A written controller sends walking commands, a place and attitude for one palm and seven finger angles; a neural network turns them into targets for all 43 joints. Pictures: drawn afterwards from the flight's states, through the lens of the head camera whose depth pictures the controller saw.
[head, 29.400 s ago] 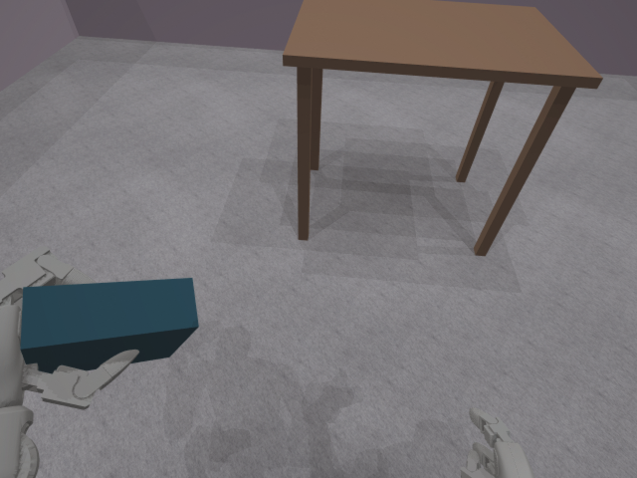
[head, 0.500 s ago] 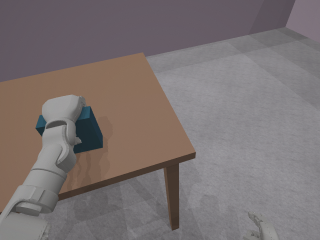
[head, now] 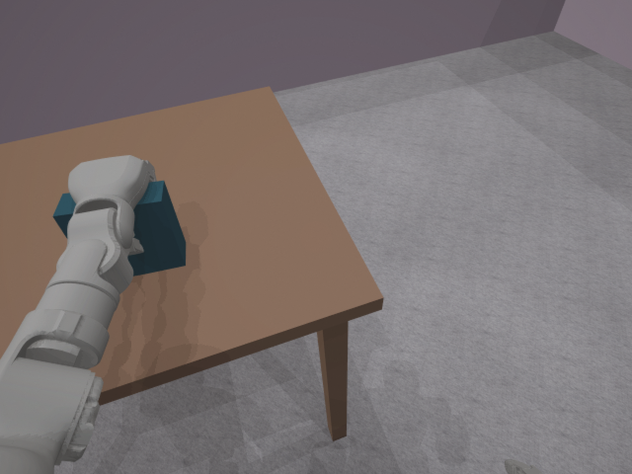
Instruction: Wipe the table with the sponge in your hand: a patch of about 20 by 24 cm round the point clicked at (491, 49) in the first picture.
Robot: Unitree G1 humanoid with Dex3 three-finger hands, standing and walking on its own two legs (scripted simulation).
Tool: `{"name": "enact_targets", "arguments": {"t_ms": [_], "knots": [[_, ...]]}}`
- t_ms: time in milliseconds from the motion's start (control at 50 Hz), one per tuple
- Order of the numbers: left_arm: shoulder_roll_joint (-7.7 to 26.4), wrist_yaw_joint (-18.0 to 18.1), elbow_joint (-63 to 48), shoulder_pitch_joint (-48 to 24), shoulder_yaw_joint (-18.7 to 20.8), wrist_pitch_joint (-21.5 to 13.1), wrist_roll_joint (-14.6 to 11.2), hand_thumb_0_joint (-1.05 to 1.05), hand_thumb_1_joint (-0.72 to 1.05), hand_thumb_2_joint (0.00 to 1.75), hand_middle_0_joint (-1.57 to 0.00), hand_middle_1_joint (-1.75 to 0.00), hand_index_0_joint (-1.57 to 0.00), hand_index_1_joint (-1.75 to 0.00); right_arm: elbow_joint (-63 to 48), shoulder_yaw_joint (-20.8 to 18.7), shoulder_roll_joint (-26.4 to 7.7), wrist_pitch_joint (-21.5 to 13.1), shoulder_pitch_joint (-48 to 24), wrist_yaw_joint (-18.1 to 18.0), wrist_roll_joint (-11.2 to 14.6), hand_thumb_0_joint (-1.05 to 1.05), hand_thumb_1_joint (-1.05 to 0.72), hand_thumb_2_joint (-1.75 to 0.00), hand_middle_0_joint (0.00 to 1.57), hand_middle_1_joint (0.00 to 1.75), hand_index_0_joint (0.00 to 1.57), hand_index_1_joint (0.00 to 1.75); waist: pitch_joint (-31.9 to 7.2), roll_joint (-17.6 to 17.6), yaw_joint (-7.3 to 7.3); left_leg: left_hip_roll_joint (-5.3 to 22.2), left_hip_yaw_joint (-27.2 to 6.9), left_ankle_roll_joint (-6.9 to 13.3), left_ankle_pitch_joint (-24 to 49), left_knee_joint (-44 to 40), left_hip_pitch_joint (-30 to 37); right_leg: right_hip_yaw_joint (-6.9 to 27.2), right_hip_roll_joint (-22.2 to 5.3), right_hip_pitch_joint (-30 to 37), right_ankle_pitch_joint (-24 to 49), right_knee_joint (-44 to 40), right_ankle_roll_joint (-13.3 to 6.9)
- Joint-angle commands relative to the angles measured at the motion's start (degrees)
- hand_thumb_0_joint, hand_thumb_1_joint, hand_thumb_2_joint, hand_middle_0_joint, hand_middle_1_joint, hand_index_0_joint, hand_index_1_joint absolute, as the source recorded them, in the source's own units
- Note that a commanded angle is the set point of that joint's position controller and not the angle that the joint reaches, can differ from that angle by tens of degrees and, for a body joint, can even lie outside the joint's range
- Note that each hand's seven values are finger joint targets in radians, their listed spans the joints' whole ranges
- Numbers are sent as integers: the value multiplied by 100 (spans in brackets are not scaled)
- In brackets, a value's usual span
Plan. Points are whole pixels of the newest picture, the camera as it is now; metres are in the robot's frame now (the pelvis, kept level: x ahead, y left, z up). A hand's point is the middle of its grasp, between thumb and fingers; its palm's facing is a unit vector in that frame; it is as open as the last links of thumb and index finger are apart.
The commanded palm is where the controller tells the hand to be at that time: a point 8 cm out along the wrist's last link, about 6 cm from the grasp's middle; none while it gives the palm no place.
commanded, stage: wipe forward along the middle lane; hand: left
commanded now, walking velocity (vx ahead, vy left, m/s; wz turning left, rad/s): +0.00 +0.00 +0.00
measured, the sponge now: (133, 243) +0.39 +0.30 +0.07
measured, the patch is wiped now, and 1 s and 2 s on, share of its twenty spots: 1.00 1.00 1.00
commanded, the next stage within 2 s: slide back across to the first lane in 0.24 s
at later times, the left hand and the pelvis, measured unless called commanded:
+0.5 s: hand (123, 189) +0.45 +0.31 +0.12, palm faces -0.09 +0.03 -1.00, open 9.2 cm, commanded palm +0.43 +0.32 +0.17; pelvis +0.02 +0.01 +0.00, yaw -1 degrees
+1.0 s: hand (68, 207) +0.41 +0.37 +0.13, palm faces -0.10 +0.04 -0.99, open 9.2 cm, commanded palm +0.40 +0.37 +0.18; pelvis +0.03 +0.03 +0.00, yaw +0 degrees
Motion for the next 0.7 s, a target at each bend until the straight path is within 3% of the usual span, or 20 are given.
{"name": "enact_targets", "arguments": {"t_ms": [0, 20, 60, 80, 140, 180, 220, 260, 280, 300, 360, 400, 460, 480, 520, 580, 600, 660, 680], "knots": [[1243, 172, 21, -1926, 208, -34, 202, 0, 10, 130, -120, -160, -120, -160, -654, -246, -728, -204, -315, -69, 13, 0, -90, -90, 20, 30, 20, 30, -1073, -820, -161, -197, 268, 160, 1002, -302, -171, 83, -64, 851, 1219, -326, -42], [1171, 174, 41, -1979, 149, -53, 180, 0, 10, 130, -120, -160, -120, -160, -654, -253, -722, -213, -280, -57, 23, 0, -90, -90, 20, 30, 20, 30, -1073, -809, -170, -199, 264, 175, 1022, -277, -127, 75, -61, 813, 1269, -330, -33], [1390, 198, 165, -2124, 272, -98, 241, 0, 10, 130, -120, -160, -120, -160, -606, -275, -740, -209, -202, -53, 12, 0, -90, -90, 20, 30, 20, 30, -1216, -768, -194, -197, 280, 182, 1099, -230, -133, 118, -68, 879, 1410, -314, -23], [1632, 195, 163, -2115, 481, -122, 254, 0, 10, 130, -120, -160, -120, -160, -611, -277, -770, -181, -191, -63, -6, 0, -90, -90, 20, 30, 20, 30, -1356, -630, -102, -197, 256, 161, 1208, -264, -168, 140, -71, 1000, 1507, -316, -68], [1418, 181, 369, -2208, 240, -185, 268, 0, 10, 130, -120, -160, -120, -160, -587, -279, -747, -167, -73, -41, 18, 0, -90, -90, 20, 30, 20, 30, -1249, -748, -246, -195, 285, 179, 1203, -200, -190, 95, -68, 891, 1588, -282, -24], [1676, 182, 420, -2317, 428, -219, 328, 0, 10, 130, -120, -160, -120, -160, -583, -292, -780, -142, -48, -42, 4, 0, -90, -90, 20, 30, 20, 30, -1391, -561, -187, -191, 257, 152, 1339, -237, -221, 113, -59, 952, 1675, -280, -74], [1487, 181, 560, -2441, 217, -236, 335, 0, 10, 130, -120, -160, -120, -160, -557, -286, -763, -136, 53, -28, 18, 0, -90, -90, 20, 30, 20, 30, -1257, -566, -308, -174, 257, 162, 1301, -185, -160, 46, -46, 742, 1592, -249, -56], [1751, 205, 627, -2607, 390, -263, 350, 0, 10, 130, -120, -160, -120, -160, -532, -303, -795, -131, 107, -32, 15, 0, -90, -90, 20, 30, 20, 30, -1328, -651, -340, -169, 264, 183, 1246, -168, -179, 86, -48, 743, 1563, -277, -33], [1905, 193, 618, -2698, 495, -289, 372, 0, 10, 130, -120, -160, -120, -160, -540, -302, -813, -111, 98, -51, 1, 0, -90, -90, 20, 30, 20, 30, -1397, -512, -290, -177, 239, 160, 1344, -204, -226, 97, -51, 806, 1629, -292, -75], [1796, 200, 712, -2768, 358, -298, 375, 0, 10, 130, -120, -160, -120, -160, -525, -294, -794, -114, 188, -46, 9, 0, -90, -90, 20, 30, 20, 30, -1436, -630, -368, -179, 255, 185, 1364, -151, -222, 90, -54, 818, 1692, -229, -40], [1833, 200, 667, -2450, 465, -381, 372, 0, 10, 130, -120, -160, -120, -160, -584, -325, -770, -92, 189, -14, 9, 0, -90, -90, 20, 30, 20, 30, -1658, -482, -229, -154, 271, 174, 1582, -139, -90, 71, -41, 952, 1849, -192, -64], [2107, 207, 474, -2378, 707, -468, 373, 0, 10, 130, -120, -160, -120, -160, -618, -338, -767, -66, 220, -9, -6, 0, -90, -90, 20, 30, 20, 30, -1947, -312, -133, -142, 286, 165, 1937, -116, 5, 85, -45, 1218, 2199, -123, -86], [1948, 223, 244, -2288, 646, -493, 329, 0, 10, 130, -120, -160, -120, -160, -672, -351, -771, -40, 158, 36, 15, 0, -90, -90, 20, 30, 20, 30, -1797, -355, -129, -108, 264, 155, 2071, -175, 93, 34, -18, 1163, 2188, -154, -96], [2022, 220, 104, -2298, 742, -512, 298, 0, 10, 130, -120, -160, -120, -160, -713, -355, -767, -35, 94, 33, 10, 0, -90, -90, 20, 30, 20, 30, -1803, -211, -60, -99, 224, 137, 2219, -224, 145, 24, -15, 1189, 2197, -185, -135], [2100, 281, -65, -2337, 781, -496, 305, 0, 10, 130, -120, -160, -120, -160, -690, -362, -780, -31, 80, 53, 16, 0, -90, -90, 20, 30, 20, 30, -1772, -167, -81, -91, 234, 144, 2265, -226, 263, 6, -2, 1152, 2136, -181, -125], [2315, 331, -598, -2216, 1037, -460, 246, 0, 10, 130, -120, -160, -120, -160, -791, -366, -776, -32, -85, 80, 6, 0, -90, -90, 20, 30, 20, 30, -1999, 2, 83, -88, 201, 123, 2713, -288, 440, 27, -11, 1440, 2386, -207, -164], [2444, 364, -597, -2232, 1122, -429, 245, 0, 10, 130, -120, -160, -120, -160, -741, -359, -778, -32, -59, 83, 10, 0, -90, -90, 20, 30, 20, 30, -1974, -78, 32, -87, 214, 134, 2710, -280, 463, 21, -6, 1475, 2396, -190, -140], [2432, 350, -622, -1880, 1173, -290, 202, 0, 10, 130, -120, -160, -120, -160, -739, -342, -788, -14, -190, 112, 20, 0, -90, -90, 20, 30, 20, 30, -1761, -272, 71, -95, 242, 141, 2687, -353, 407, 5, -7, 1561, 2444, -250, -126], [2498, 311, -781, -1933, 1230, -282, 163, 0, 10, 130, -120, -160, -120, -160, -778, -333, -802, 1, -265, 112, 5, 0, -90, -90, 20, 30, 20, 30, -1833, -127, 127, -102, 221, 120, 2799, -400, 432, 33, -32, 1663, 2533, -285, -149]]}}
